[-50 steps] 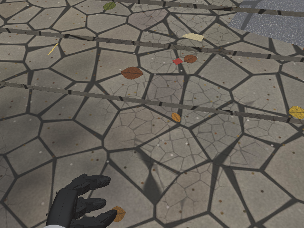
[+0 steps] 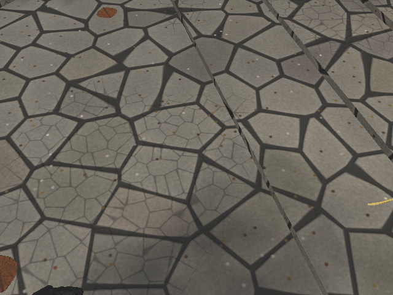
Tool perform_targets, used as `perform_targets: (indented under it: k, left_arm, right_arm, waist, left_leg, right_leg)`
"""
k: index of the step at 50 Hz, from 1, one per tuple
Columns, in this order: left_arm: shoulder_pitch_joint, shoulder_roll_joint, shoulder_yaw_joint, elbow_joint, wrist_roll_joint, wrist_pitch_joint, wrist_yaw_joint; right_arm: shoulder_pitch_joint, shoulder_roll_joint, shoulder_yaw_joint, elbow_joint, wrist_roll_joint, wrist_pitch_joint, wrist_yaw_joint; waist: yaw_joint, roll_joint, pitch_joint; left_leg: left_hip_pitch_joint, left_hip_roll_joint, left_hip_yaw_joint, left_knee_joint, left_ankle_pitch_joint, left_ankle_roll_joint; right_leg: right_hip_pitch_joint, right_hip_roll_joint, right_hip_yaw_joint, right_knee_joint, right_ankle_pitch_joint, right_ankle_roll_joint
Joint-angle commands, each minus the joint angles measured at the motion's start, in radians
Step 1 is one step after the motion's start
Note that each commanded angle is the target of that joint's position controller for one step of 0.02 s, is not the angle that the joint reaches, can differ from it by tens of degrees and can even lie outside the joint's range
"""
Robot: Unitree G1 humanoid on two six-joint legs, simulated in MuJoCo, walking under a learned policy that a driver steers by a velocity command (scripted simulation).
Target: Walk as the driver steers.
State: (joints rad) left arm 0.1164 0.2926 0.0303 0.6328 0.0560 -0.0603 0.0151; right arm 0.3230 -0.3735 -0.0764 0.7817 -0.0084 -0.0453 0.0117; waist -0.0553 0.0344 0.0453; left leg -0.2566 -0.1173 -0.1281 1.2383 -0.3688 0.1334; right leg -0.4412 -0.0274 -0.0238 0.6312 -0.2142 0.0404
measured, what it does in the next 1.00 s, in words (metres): walks ahead, turning left: left foot, then right foot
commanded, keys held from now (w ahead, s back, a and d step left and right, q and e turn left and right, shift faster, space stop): w+q+shift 0.42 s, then w+shift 0.52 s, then shift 0.06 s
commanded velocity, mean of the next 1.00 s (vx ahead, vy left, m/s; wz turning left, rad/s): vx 0.99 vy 0.00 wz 0.64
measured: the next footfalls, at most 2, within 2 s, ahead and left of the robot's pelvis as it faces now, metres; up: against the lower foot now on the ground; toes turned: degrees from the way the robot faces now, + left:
left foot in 0.36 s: +0.49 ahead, +0.11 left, +0.00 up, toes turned +25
right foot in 0.80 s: +0.95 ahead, +0.22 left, +0.00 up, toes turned +34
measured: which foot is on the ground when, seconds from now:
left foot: up 0.00-0.34, down 0.36-0.80, up 0.82-1.00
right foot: down 0.00-0.36, up 0.38-0.78, down 0.80-1.00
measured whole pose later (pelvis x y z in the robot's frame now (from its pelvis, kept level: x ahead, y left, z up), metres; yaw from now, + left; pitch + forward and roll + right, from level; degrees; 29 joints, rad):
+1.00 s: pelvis +0.88 +0.28 +0.02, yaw +37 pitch +0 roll -2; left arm 0.42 0.30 0.05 0.87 0.03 -0.08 -0.01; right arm 0.17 -0.30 -0.01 0.75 -0.04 -0.06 0.03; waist 0.03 0.03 0.02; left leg -0.57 0.00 -0.09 1.22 -0.29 0.09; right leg -0.17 0.07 -0.08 0.41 -0.25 -0.05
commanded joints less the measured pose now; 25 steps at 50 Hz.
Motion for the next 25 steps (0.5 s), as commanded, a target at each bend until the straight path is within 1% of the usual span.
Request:
perform_targets:
  k: [1,2,3,4,5,7,8,9,10,11,12,13,14,15,16,17,18,19,20,21,22,23,24,25]
  left_arm:
    - [0.202,0.103,0.045,0.032,0.001,-0.004,0.005]
    - [0.221,0.093,0.041,0.064,-0.003,-0.014,0.002]
    - [0.238,0.076,0.036,0.092,-0.016,-0.026,-0.008]
    - [0.246,0.071,0.034,0.109,-0.027,-0.037,-0.016]
    - [0.242,0.071,0.034,0.118,-0.032,-0.046,-0.021]
    - [0.199,0.085,0.034,0.125,-0.030,-0.061,-0.024]
    - [0.189,0.090,0.035,0.129,-0.028,-0.066,-0.023]
    - [0.200,0.098,0.036,0.140,-0.028,-0.067,-0.022]
    - [0.216,0.113,0.040,0.151,-0.027,-0.068,-0.020]
    - [0.248,0.120,0.041,0.166,-0.029,-0.066,-0.017]
    - [0.275,0.138,0.043,0.174,-0.028,-0.063,-0.014]
    - [0.295,0.159,0.047,0.175,-0.027,-0.057,-0.009]
    - [0.311,0.189,0.053,0.172,-0.029,-0.046,-0.003]
    - [0.306,0.223,0.061,0.166,-0.028,-0.031,0.004]
    - [0.277,0.255,0.070,0.154,-0.023,-0.011,0.008]
    - [0.233,0.267,0.075,0.130,-0.022,0.005,0.007]
    - [0.217,0.241,0.074,0.118,-0.016,0.013,0.000]
    - [0.220,0.084,0.037,0.072,0.003,0.011,-0.017]
    - [0.224,0.121,0.035,-0.054,-0.024,-0.012,-0.020]
    - [0.124,0.151,0.029,-0.064,-0.020,-0.039,-0.020]
    - [0.122,0.141,0.021,-0.051,-0.028,-0.049,-0.018]
    - [0.113,0.125,0.013,-0.037,-0.016,-0.043,-0.013]
    - [0.144,0.118,0.008,-0.023,0.001,-0.024,-0.011]
    - [0.167,0.109,0.005,-0.008,0.013,-0.001,-0.015]
  right_arm:
    - [-0.130,-0.032,0.013,-0.139,-0.031,0.004,0.031]
    - [-0.136,-0.003,0.022,-0.156,-0.031,0.019,0.046]
    - [-0.167,0.021,0.031,-0.176,-0.030,0.033,0.055]
    - [-0.193,0.033,0.037,-0.200,-0.029,0.042,0.061]
    - [-0.224,0.034,0.040,-0.220,-0.030,0.046,0.065]
    - [-0.276,0.027,0.045,-0.258,-0.024,0.050,0.071]
    - [-0.302,0.021,0.047,-0.267,-0.021,0.051,0.075]
    - [-0.334,0.015,0.048,-0.273,-0.020,0.053,0.081]
    - [-0.370,0.018,0.052,-0.282,-0.022,0.053,0.088]
    - [-0.408,0.024,0.056,-0.285,-0.025,0.050,0.095]
    - [-0.424,0.032,0.059,-0.284,-0.024,0.047,0.097]
    - [-0.416,0.027,0.057,-0.274,-0.022,0.044,0.094]
    - [-0.384,0.014,0.051,-0.260,-0.021,0.042,0.087]
    - [-0.311,-0.007,0.041,-0.238,-0.018,0.040,0.078]
    - [-0.165,-0.040,0.024,-0.198,-0.015,0.038,0.066]
    - [0.039,-0.083,-0.003,-0.135,-0.014,0.034,0.051]
    - [0.166,-0.124,-0.036,-0.074,-0.011,0.034,0.026]
    - [0.066,-0.203,-0.057,-0.082,0.012,0.045,0.007]
    - [0.055,-0.274,-0.068,-0.139,-0.023,0.061,0.008]
    - [0.088,-0.234,-0.069,-0.133,-0.021,0.060,-0.004]
    - [0.060,-0.181,-0.058,-0.106,-0.017,0.047,-0.013]
    - [0.030,-0.145,-0.045,-0.090,-0.017,0.027,-0.019]
    - [-0.003,-0.117,-0.032,-0.095,-0.016,0.007,-0.028]
    - [-0.014,-0.079,-0.015,-0.086,-0.009,-0.011,-0.029]
  waist:
    - [0.115,-0.080,-0.081]
    - [0.096,-0.108,-0.045]
    - [0.086,-0.112,-0.019]
    - [0.073,-0.113,-0.005]
    - [0.064,-0.105,0.004]
    - [0.028,-0.113,0.029]
    - [0.022,-0.109,0.049]
    - [0.026,-0.087,0.070]
    - [0.033,-0.076,0.091]
    - [0.050,-0.056,0.110]
    - [0.054,-0.056,0.109]
    - [0.047,-0.070,0.086]
    - [0.023,-0.099,0.044]
    - [-0.025,-0.130,-0.009]
    - [-0.104,-0.152,-0.086]
    - [-0.189,-0.153,-0.175]
    - [-0.220,-0.071,-0.217]
    - [-0.083,0.181,-0.139]
    - [-0.045,0.195,-0.352]
    - [-0.075,0.005,-0.295]
    - [-0.025,-0.070,-0.145]
    - [0.027,-0.130,-0.075]
    - [0.069,-0.143,-0.051]
    - [0.099,-0.146,-0.034]
  left_leg:
    - [-0.500,0.163,0.025,0.121,0.072,-0.015]
    - [-0.500,0.184,0.030,0.111,0.069,-0.024]
    - [-0.523,0.205,0.033,0.105,0.072,-0.027]
    - [-0.549,0.217,0.038,0.096,0.096,-0.029]
    - [-0.558,0.222,0.047,0.077,0.142,-0.031]
    - [-0.542,0.227,0.066,-0.013,0.246,-0.036]
    - [-0.525,0.222,0.090,-0.080,0.296,-0.035]
    - [-0.504,0.210,0.135,-0.165,0.336,-0.026]
    - [-0.469,0.204,0.174,-0.255,0.367,-0.013]
    - [-0.440,0.183,0.225,-0.332,0.377,0.005]
    - [-0.390,0.156,0.269,-0.397,0.372,0.026]
    - [-0.336,0.115,0.307,-0.429,0.355,0.043]
    - [-0.289,0.078,0.330,-0.447,0.316,0.058]
    - [-0.215,0.046,0.335,-0.457,0.258,0.073]
    - [-0.067,0.016,0.321,-0.455,0.193,0.093]
    - [0.161,-0.007,0.283,-0.497,0.147,0.121]
    - [0.417,0.008,0.184,-0.583,0.115,0.149]
    - [0.481,0.184,-0.127,-0.597,0.197,0.183]
    - [0.734,0.332,-0.626,-0.814,0.043,0.370]
    - [0.665,0.356,-0.687,-0.954,-0.036,0.327]
    - [0.496,0.345,-0.612,-0.992,0.012,0.291]
    - [0.338,0.304,-0.513,-0.992,0.111,0.258]
    - [0.217,0.272,-0.425,-0.985,0.210,0.242]
    - [0.117,0.241,-0.363,-1.000,0.264,0.230]
  right_leg:
    - [0.447,-0.303,0.433,-0.381,-0.310,-0.149]
    - [0.394,-0.294,0.350,-0.397,-0.234,-0.141]
    - [0.373,-0.289,0.283,-0.420,-0.155,-0.132]
    - [0.363,-0.293,0.221,-0.440,-0.078,-0.125]
    - [0.349,-0.283,0.147,-0.460,0.007,-0.118]
    - [0.303,-0.256,-0.005,-0.499,0.140,-0.101]
    - [0.291,-0.232,-0.073,-0.516,0.188,-0.094]
    - [0.296,-0.207,-0.135,-0.535,0.236,-0.087]
    - [0.302,-0.198,-0.183,-0.556,0.279,-0.082]
    - [0.330,-0.181,-0.227,-0.556,0.371,-0.073]
    - [0.366,-0.178,-0.259,-0.531,0.549,-0.066]
    - [0.419,-0.183,-0.277,-0.476,0.810,-0.061]
    - [0.483,-0.198,-0.280,-0.394,1.046,-0.055]
    - [0.525,-0.220,-0.277,-0.274,1.220,-0.053]
    - [0.518,-0.245,-0.265,-0.082,1.319,-0.064]
    - [0.432,-0.259,-0.237,0.175,1.294,-0.079]
    - [0.217,-0.193,-0.228,0.520,0.818,-0.064]
    - [-0.105,-0.010,-0.210,0.890,-0.232,-0.034]
    - [-0.399,0.058,0.008,1.061,-0.295,-0.006]
    - [-0.452,-0.006,0.097,0.982,-0.205,-0.014]
    - [-0.430,-0.048,0.093,0.868,-0.144,-0.020]
    - [-0.354,-0.084,0.085,0.784,-0.139,-0.015]
    - [-0.274,-0.107,0.085,0.725,-0.144,-0.006]
    - [-0.212,-0.126,0.082,0.667,-0.156,0.006]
